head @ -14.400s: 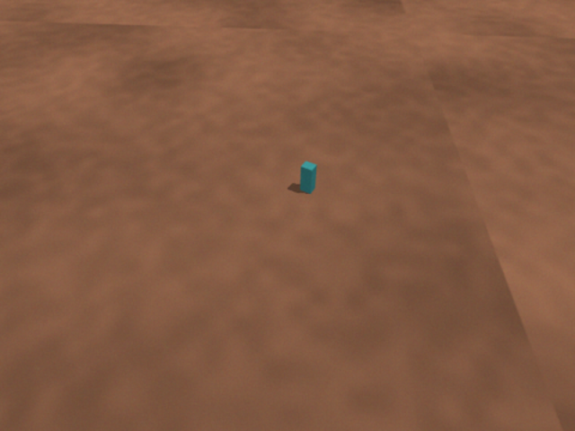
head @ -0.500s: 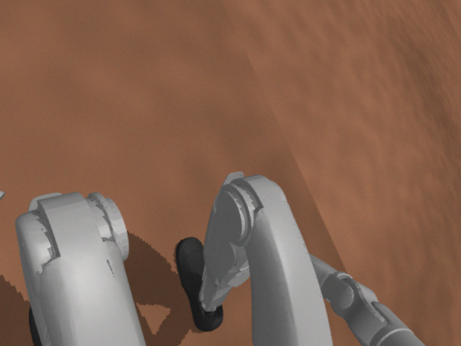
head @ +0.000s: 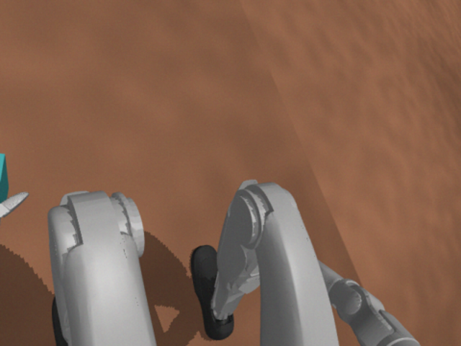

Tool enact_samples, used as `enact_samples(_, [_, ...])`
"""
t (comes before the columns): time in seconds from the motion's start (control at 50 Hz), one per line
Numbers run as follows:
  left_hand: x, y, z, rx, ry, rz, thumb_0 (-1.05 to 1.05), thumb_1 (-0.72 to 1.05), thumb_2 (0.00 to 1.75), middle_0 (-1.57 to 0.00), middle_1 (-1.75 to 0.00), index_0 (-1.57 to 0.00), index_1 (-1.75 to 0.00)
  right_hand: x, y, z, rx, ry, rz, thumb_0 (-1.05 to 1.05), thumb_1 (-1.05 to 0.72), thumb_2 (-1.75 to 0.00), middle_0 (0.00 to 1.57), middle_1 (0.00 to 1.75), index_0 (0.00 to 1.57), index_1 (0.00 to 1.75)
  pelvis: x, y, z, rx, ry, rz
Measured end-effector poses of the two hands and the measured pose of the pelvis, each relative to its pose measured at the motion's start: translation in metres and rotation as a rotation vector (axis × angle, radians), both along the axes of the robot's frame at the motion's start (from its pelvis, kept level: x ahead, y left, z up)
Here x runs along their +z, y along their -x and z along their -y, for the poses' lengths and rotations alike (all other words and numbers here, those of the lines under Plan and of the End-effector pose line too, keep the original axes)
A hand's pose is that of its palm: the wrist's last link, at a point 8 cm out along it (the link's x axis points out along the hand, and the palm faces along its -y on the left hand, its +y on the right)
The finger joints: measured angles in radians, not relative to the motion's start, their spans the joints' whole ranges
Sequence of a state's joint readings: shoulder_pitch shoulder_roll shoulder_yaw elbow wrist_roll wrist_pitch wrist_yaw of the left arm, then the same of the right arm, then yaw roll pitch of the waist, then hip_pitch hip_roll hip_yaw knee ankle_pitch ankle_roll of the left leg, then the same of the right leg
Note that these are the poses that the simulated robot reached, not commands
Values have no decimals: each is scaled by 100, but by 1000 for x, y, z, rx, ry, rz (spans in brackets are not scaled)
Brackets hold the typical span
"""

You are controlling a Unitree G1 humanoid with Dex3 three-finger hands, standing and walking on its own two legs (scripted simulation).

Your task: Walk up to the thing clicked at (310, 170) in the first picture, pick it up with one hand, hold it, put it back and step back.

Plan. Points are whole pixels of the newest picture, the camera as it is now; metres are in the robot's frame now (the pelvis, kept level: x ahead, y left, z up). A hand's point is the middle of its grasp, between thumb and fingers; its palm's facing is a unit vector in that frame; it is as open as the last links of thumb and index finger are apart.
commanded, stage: settle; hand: left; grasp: from the side
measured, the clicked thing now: out of the picture +0.36 +0.30 -0.17
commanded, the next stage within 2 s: hold in 0.34 s
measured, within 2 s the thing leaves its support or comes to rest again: neither
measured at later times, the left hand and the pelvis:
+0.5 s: hand out of the picture +0.34 +0.30 -0.02, palm faces +0.40 -0.92 -0.06, open 9.9 cm; pelvis +0.01 -0.01 +0.03, yaw +5 degrees
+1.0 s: hand out of the picture +0.33 +0.27 +0.14, palm faces +0.35 -0.93 -0.08, open 9.9 cm; pelvis +0.03 -0.02 +0.14, yaw +11 degrees
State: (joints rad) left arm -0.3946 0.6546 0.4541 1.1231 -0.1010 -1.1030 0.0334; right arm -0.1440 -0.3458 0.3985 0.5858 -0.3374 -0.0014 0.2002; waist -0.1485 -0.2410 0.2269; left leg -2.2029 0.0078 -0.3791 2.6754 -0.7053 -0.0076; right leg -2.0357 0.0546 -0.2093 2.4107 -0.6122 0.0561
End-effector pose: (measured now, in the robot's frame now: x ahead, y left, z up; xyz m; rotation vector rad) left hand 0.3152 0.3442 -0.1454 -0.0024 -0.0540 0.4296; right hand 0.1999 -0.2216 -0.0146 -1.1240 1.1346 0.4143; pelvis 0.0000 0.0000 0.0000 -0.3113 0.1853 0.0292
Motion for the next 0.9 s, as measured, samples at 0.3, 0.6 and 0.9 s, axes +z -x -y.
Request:
enact_samples(0.3, [76, 15, -4, 5, -35, 21, -4, -36, 80, -90, -113, -79, -110, -8, -23, 2, -131, -178, 82, 0, -90, -90, 20, 30, 21, 30, 18, -6, 8, 31, -52, -125])
enact_samples(0.6, [145, 18, 3, -32, -84, -57, -3, -37, 81, -89, -113, -79, -112, -27, -38, 14, -334, -329, 118, 0, -91, -90, 20, 30, 21, 30, 42, -16, 19, 66, -119, -266])
enact_samples(0.9, [245, 30, 24, -66, -61, -109, -2, -37, 83, -89, -114, -79, -114, 10, -60, 11, -485, -442, 190, 0, -92, -89, 20, 30, 20, 30, 106, -27, 24, 97, -166, -381])
